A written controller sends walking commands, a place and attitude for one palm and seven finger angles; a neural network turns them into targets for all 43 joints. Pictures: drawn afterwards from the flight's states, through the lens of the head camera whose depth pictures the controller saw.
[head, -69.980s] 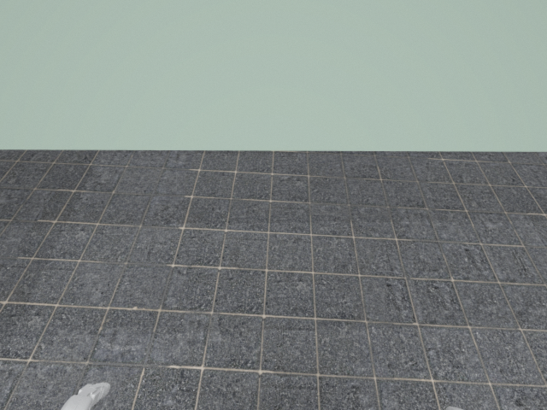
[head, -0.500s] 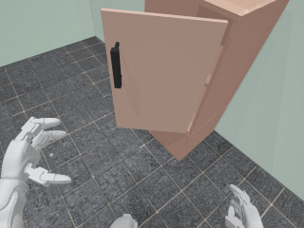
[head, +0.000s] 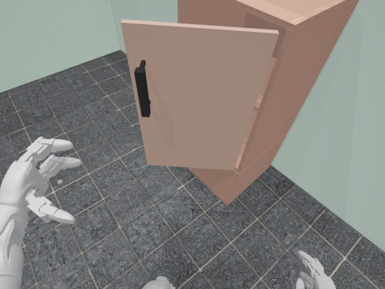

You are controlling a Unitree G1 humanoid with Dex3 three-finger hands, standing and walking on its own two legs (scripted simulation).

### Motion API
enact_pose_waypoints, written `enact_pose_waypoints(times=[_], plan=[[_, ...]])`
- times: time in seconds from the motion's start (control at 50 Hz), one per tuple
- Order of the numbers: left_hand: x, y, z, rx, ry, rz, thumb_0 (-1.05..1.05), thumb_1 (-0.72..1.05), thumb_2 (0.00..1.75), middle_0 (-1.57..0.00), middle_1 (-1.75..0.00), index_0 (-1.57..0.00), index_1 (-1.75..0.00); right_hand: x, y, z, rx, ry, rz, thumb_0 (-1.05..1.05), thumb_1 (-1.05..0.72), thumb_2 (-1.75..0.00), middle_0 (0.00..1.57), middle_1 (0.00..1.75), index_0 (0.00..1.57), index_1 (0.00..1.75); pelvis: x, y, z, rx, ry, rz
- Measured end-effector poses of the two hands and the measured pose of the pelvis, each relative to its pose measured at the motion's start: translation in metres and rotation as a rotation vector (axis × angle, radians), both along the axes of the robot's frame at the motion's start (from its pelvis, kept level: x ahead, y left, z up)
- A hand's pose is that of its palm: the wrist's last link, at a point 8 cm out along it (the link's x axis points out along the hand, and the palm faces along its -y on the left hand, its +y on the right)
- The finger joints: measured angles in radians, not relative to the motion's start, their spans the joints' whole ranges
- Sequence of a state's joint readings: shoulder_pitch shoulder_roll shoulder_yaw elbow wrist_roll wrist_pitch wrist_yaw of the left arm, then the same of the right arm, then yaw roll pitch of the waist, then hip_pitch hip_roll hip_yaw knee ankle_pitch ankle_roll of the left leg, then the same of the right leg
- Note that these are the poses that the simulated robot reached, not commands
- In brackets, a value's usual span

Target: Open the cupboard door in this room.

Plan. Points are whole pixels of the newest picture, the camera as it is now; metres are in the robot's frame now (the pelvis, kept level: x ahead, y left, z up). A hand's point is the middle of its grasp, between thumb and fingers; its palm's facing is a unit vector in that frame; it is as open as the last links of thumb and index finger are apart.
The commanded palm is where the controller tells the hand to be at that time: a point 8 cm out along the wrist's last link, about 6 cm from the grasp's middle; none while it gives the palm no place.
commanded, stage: raise the hand with hooked fingers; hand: left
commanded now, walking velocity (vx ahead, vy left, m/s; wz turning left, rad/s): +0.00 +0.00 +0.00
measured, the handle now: (144, 89) +0.61 +0.17 +0.05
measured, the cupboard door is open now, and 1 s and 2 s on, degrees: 45 45 45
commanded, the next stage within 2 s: move the hooked fingers beside the handle in 0.36 s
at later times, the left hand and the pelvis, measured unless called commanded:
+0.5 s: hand (74, 181) +0.29 +0.25 +0.07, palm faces +0.02 -1.00 -0.02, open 14.0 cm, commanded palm +0.28 +0.30 +0.07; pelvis +0.01 -0.02 +0.00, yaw +0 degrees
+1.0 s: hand (95, 144) +0.39 +0.24 +0.07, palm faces +0.00 -1.00 +0.00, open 14.0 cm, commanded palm +0.37 +0.29 +0.07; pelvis +0.01 -0.01 -0.01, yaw -1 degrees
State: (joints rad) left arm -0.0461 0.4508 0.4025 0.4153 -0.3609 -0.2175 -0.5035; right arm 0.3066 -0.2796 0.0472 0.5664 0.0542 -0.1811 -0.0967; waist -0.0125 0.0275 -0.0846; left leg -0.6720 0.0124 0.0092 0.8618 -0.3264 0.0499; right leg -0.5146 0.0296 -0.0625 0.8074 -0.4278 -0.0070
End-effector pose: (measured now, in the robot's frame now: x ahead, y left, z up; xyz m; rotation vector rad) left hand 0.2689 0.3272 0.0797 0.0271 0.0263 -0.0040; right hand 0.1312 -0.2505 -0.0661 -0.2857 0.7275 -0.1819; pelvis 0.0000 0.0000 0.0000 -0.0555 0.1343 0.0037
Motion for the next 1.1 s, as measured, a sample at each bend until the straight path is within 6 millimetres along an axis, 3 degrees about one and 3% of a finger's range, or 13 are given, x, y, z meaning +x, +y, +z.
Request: enact_pose_waypoints(times=[0.14,0.56,0.7,0.88,1.1], plan=[[-0.001,-0.011,-0.009,-0.008,0.002,0.024,-0.01,-0.50,0.30,-0.30,-1.20,-0.30,-1.20,-0.001,-0.012,-0.002,-0.004,0.014,-0.002,0.01,-0.90,-0.90,0.20,0.30,0.20,0.30,0.000,-0.008,-0.001,0.006,0.006,-0.003],[0.008,-0.026,-0.007,-0.013,-0.010,0.027,-0.01,-0.50,0.30,-0.30,-1.20,-0.30,-1.20,0.020,-0.018,-0.008,0.022,-0.008,0.012,0.01,-0.90,-0.90,0.20,0.30,0.20,0.30,0.006,-0.022,-0.004,0.015,0.018,-0.002],[0.036,-0.026,-0.012,-0.021,-0.018,0.029,-0.01,-0.50,0.30,-0.30,-1.20,-0.30,-1.20,0.012,-0.023,-0.016,-0.002,0.043,0.000,0.01,-0.90,-0.90,0.20,0.30,0.20,0.30,0.003,-0.022,-0.008,0.010,0.034,0.004],[0.083,-0.035,-0.007,-0.024,-0.017,-0.011,-0.01,-0.50,0.30,-0.30,-1.20,-0.30,-1.20,-0.015,-0.025,-0.024,-0.001,0.129,-0.063,0.01,-0.90,-0.90,0.20,0.30,0.20,0.30,0.006,-0.017,-0.009,0.010,0.062,-0.013],[0.113,-0.030,-0.015,-0.026,-0.010,0.015,-0.01,-0.50,0.30,-0.30,-1.20,-0.30,-1.20,-0.047,-0.025,-0.033,-0.004,0.256,-0.118,0.01,-0.90,-0.90,0.20,0.30,0.20,0.30,0.011,-0.010,-0.012,0.007,0.093,-0.026]])
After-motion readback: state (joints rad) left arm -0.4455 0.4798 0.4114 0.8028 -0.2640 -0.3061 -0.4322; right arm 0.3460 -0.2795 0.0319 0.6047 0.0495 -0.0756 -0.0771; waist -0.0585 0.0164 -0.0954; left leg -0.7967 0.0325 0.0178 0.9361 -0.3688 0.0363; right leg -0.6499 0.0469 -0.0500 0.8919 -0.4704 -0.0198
